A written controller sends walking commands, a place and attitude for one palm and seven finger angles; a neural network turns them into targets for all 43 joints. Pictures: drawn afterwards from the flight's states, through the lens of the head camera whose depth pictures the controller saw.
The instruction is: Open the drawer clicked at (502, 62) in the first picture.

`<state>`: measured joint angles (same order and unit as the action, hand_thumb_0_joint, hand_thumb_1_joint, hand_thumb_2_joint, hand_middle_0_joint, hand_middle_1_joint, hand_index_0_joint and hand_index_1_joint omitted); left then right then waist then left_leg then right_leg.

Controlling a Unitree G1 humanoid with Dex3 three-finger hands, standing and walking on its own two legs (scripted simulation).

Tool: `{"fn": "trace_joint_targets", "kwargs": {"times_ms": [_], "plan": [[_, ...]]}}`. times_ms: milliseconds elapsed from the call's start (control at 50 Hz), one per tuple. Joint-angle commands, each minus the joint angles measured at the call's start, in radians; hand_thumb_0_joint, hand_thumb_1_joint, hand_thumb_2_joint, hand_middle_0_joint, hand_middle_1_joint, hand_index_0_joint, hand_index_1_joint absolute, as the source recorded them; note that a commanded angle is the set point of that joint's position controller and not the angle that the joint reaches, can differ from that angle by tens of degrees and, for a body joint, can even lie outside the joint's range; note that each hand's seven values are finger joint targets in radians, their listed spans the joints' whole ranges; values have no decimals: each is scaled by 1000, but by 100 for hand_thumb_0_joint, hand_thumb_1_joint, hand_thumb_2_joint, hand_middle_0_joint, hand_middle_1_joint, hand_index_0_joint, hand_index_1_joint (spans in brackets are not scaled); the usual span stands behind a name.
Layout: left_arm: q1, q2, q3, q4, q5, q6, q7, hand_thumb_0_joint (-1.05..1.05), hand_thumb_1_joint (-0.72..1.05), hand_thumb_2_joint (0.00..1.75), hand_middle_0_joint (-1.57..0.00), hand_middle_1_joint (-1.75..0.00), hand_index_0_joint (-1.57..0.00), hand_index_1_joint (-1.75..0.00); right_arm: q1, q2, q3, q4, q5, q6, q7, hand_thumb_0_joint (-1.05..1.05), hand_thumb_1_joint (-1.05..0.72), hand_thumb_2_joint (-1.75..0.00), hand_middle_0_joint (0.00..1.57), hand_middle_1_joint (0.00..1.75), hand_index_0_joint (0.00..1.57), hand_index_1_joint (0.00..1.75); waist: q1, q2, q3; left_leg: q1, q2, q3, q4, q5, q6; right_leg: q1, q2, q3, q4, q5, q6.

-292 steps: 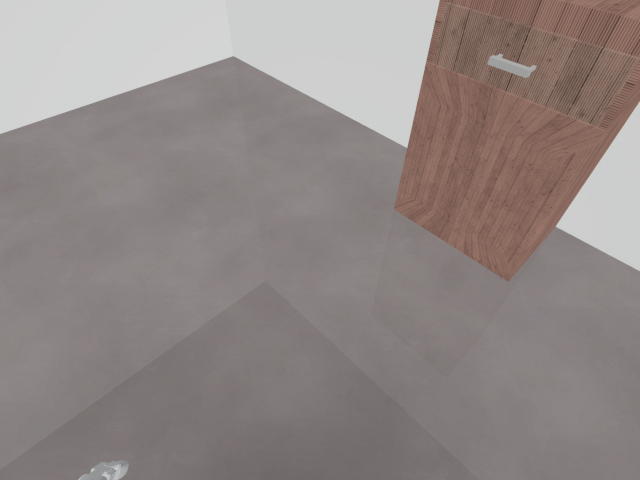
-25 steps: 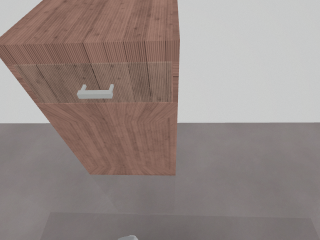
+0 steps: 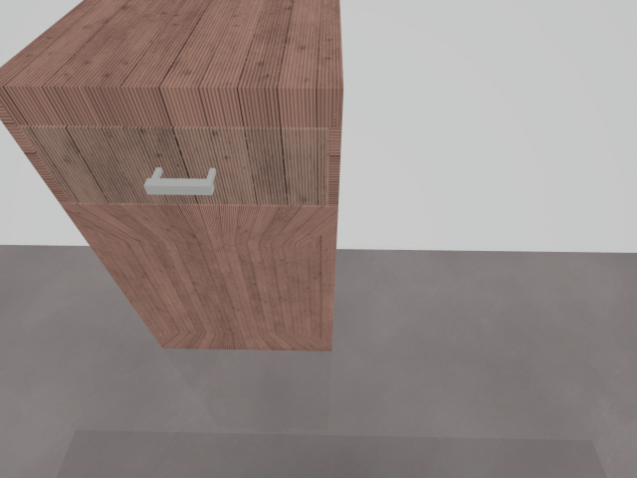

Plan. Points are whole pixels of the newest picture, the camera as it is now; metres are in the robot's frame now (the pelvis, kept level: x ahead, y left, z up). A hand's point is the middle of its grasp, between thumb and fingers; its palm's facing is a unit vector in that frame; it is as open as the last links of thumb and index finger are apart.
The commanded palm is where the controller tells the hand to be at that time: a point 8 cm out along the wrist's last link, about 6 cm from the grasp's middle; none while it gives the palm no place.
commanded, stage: look again from close up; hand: left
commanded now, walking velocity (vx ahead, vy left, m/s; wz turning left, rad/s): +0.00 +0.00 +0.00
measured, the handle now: (182, 179) +0.60 +0.29 +0.01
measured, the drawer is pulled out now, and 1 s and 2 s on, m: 0.00 0.00 0.00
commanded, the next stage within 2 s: shuffle to correct the standing spot in 0.50 s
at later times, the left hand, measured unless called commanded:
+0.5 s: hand out of the picture -0.05 +0.21 -0.18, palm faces +0.07 -0.98 -0.17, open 7.3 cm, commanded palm none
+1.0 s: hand out of the picture -0.02 +0.20 -0.19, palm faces +0.08 -0.99 -0.13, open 7.3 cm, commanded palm none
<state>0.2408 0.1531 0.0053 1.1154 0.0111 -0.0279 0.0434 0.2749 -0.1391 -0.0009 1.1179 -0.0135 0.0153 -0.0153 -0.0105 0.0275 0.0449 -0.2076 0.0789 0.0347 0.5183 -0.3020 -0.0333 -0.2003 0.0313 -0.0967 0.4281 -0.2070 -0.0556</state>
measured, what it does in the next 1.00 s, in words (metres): shifts its weight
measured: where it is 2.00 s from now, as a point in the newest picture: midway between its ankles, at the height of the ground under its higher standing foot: outside the picture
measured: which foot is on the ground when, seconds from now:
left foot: down 0.00-1.00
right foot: down 0.00-1.00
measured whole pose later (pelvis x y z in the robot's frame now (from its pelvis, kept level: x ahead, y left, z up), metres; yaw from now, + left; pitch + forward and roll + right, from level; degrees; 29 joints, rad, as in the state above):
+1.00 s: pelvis +0.03 +0.05 -0.01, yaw +0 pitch -1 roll +0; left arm 0.40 0.13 0.03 1.10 0.03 -0.02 0.01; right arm 0.37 -0.12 0.00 1.08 -0.03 -0.05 -0.01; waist 0.01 -0.04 0.00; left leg -0.21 -0.02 0.06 0.58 -0.37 0.04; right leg -0.26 -0.06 -0.07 0.64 -0.36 -0.03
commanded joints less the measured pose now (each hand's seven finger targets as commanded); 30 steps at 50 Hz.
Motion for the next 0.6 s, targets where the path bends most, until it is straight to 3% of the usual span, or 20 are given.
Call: {"fn": "trace_joint_targets", "kwargs": {"times_ms": [0, 20, 40, 60, 100, 280, 400, 580], "plan": [[50, 144, 26, -81, 7, -15, 10, 0, 90, 90, -20, -30, -20, -30, 95, -58, -15, -97, 3, -22, -8, 0, -90, -90, 20, 30, 20, 30, -23, -127, -138, -9, -37, 2, 26, -25, 34, 71, -257, 179, -60, 272, -57], [43, 135, 24, -85, 2, -10, 6, 0, 90, 90, -20, -30, -20, -30, 109, -58, -10, -87, 0, -25, -7, 0, -90, -90, 20, 30, 20, 30, -28, -108, -87, 21, -34, -5, -19, 35, 36, -3, -227, 161, -70, 119, -43], [34, 114, 22, -85, 1, -2, 4, 0, 90, 90, -20, -30, -20, -30, 118, -63, -10, -86, -4, -28, -6, 0, -90, -90, 20, 30, 20, 30, -29, -42, -2, 21, -10, -31, -54, 77, 49, -93, -186, 138, -64, -26, -26], [44, 99, 20, -88, 0, 3, 3, 0, 90, 90, -20, -30, -20, -30, 118, -74, -7, -90, -8, -29, -6, 0, -90, -90, 20, 30, 20, 30, -17, -15, 63, -39, 17, -59, -81, 84, 58, -121, -151, 123, -64, -117, -9], [71, 97, 19, -87, 3, 11, -2, 0, 90, 90, -20, -30, -20, -30, 87, -84, -6, -106, -8, -26, -5, 0, -90, -90, 20, 30, 20, 30, 1, 6, 100, -130, 15, -85, -124, -9, 62, -100, -135, 125, -67, -189, 4], [148, 64, 14, -82, 8, 17, -12, 0, 90, 90, -20, -30, -20, -30, 94, -112, -10, -117, -11, -35, -11, 0, -90, -90, 20, 30, 20, 30, 20, 23, 59, -215, 33, -152, -242, -190, 84, -6, -116, 80, -4, -106, 24], [170, 57, 12, -69, 8, 10, -14, 0, 90, 90, -20, -30, -20, -30, 102, -101, -8, -101, -7, -40, -11, 0, -90, -90, 20, 30, 20, 30, 20, -17, 40, -188, 19, -134, -217, -129, 84, -4, -132, 93, -22, -80, 25], [177, 46, 8, -48, 6, 5, -10, 0, 90, 90, -20, -30, -20, -30, 109, -80, -2, -67, -3, -44, -13, 0, -90, -90, 20, 30, 20, 30, 13, -10, 41, -140, 16, -113, -194, -41, 77, -24, -143, 100, -38, -47, 24]]}}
